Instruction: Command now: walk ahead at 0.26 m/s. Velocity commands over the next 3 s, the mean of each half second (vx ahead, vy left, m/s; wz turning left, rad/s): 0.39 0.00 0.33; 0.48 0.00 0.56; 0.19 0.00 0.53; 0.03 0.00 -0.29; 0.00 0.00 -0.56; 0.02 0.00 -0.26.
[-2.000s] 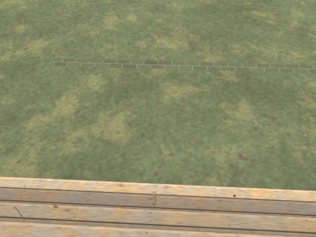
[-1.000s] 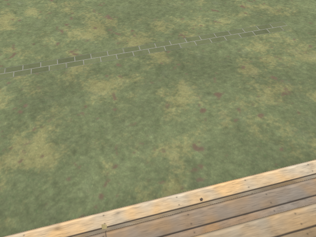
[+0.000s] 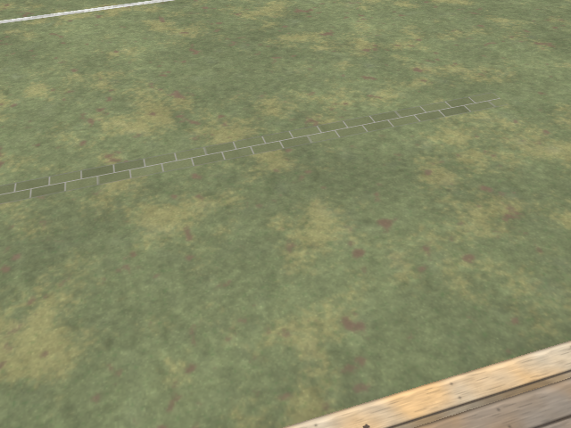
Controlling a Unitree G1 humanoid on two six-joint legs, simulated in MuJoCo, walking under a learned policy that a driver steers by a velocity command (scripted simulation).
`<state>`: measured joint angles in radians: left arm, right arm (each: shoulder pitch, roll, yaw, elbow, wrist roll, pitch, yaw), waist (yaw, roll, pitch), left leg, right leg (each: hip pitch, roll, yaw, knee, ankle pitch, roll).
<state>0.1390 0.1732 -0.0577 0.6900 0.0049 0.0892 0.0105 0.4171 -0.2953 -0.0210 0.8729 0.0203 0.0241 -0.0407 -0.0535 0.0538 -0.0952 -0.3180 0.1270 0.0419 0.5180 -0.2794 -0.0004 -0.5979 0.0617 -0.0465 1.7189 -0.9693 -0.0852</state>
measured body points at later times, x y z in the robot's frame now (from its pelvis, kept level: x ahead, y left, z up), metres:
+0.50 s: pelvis +0.05 -0.02 +0.08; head +0.07 -0.02 +0.53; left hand -0.06 +0.16 -0.06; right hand +0.25 -0.22 -0.03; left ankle +0.13 +0.13 -0.60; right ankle -0.07 -0.10 -0.53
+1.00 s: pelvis +0.27 +0.03 -0.16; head +0.26 +0.03 +0.29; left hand +0.31 +0.29 -0.27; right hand +0.32 -0.17 -0.31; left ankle +0.09 +0.10 -0.72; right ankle +0.38 -0.02 -0.91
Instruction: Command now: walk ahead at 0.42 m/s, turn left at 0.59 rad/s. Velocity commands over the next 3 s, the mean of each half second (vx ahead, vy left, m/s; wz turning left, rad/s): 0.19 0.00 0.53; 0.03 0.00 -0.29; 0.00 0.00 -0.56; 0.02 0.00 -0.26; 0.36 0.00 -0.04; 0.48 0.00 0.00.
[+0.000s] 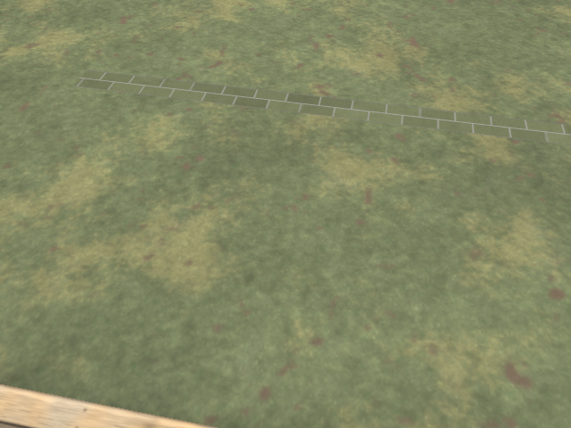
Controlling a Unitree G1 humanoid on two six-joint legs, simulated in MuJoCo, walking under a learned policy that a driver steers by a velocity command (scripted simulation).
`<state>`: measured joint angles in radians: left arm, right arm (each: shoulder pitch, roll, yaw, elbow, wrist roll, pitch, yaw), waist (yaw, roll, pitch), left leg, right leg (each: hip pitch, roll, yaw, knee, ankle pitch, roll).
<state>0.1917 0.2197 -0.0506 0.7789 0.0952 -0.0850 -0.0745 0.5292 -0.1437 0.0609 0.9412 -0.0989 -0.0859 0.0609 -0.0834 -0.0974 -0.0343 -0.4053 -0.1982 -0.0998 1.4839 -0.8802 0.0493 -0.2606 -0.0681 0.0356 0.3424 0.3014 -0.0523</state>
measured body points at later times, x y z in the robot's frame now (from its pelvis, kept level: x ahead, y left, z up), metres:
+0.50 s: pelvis +0.09 -0.02 -0.08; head +0.10 -0.02 +0.37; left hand +0.00 +0.22 -0.21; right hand +0.27 -0.18 -0.21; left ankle +0.15 +0.16 -0.74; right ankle +0.04 -0.10 -0.78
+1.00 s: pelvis +0.11 -0.06 -0.08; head +0.11 -0.05 +0.37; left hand +0.26 +0.22 -0.16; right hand +0.17 -0.36 -0.18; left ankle +0.13 +0.14 -0.77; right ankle +0.08 -0.14 -0.78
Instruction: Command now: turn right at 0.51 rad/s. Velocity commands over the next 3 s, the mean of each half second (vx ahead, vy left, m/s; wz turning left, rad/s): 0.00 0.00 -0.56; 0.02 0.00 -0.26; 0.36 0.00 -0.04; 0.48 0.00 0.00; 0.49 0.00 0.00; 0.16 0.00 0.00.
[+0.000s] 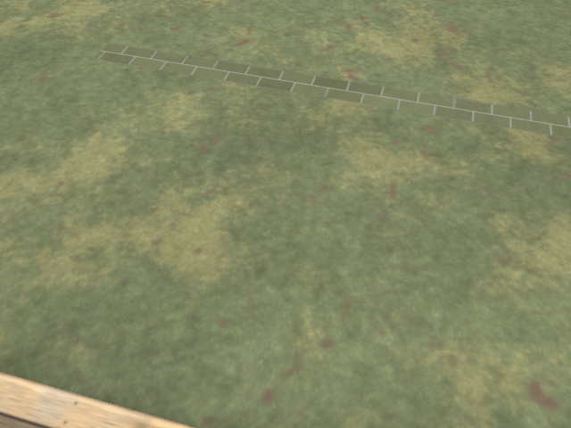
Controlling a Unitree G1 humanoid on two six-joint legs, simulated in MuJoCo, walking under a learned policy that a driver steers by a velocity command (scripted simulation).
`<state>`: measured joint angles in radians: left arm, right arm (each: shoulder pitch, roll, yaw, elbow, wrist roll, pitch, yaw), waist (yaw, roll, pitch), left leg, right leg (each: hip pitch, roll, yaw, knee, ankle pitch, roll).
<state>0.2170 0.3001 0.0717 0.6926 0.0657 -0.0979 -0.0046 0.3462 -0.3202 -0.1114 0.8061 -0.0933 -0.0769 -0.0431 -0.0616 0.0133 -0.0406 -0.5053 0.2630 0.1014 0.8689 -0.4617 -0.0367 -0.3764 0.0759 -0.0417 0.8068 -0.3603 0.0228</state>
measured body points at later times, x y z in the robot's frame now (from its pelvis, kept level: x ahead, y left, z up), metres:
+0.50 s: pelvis -0.03 +0.01 +0.00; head -0.02 -0.01 +0.45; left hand +0.10 +0.24 -0.11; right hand +0.10 -0.24 -0.10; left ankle +0.04 +0.15 -0.65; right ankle -0.03 -0.08 -0.71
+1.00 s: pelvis -0.03 +0.05 +0.01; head -0.02 +0.05 +0.46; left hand +0.07 +0.26 -0.13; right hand -0.15 -0.15 -0.13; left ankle +0.02 +0.14 -0.71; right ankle -0.06 -0.07 -0.66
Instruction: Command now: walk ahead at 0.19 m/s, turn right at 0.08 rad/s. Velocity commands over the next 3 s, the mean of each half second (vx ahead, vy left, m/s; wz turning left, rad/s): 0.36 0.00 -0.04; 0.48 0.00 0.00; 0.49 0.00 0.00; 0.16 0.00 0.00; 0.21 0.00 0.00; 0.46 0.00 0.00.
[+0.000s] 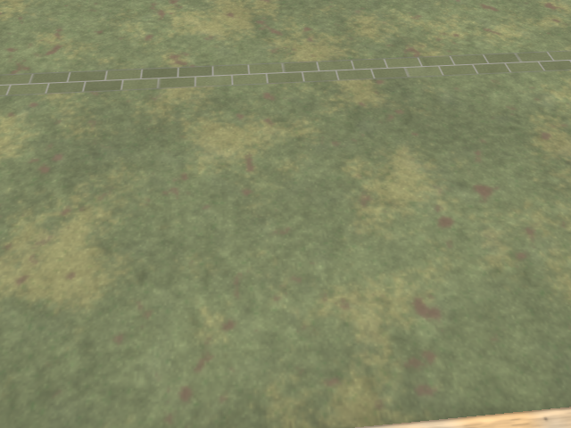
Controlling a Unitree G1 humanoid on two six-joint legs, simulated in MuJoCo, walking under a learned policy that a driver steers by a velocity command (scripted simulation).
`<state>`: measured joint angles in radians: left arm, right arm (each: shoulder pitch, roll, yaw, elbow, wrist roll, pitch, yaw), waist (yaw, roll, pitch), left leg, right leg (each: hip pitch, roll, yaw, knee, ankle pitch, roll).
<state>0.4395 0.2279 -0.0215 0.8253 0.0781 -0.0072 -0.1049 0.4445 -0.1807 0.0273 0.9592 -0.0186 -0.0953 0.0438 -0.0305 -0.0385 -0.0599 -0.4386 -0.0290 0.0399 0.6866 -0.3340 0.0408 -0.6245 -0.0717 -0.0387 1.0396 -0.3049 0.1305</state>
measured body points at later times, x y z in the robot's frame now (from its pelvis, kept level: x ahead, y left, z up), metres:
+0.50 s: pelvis +0.14 -0.01 -0.07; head +0.13 -0.01 +0.38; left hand -0.02 +0.14 -0.21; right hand +0.26 -0.21 -0.20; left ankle +0.27 +0.13 -0.76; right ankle +0.00 -0.10 -0.72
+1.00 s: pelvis +0.41 +0.03 -0.31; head +0.40 +0.02 +0.14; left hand +0.58 +0.24 -0.42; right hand +0.30 -0.16 -0.46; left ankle +0.23 +0.11 -0.92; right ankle +0.54 -0.08 -1.02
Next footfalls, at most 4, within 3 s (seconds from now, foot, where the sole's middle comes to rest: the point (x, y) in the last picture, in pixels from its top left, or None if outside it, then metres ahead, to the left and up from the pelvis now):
0.04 right None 0.04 -0.11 -0.75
0.62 left None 0.27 0.11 -0.96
1.04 right None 0.53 -0.07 -1.16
1.46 left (235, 386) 0.87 0.16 -1.37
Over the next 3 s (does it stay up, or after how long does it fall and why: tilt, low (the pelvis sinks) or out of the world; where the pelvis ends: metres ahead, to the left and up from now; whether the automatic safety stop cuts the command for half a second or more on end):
stays up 1.22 0.11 -0.59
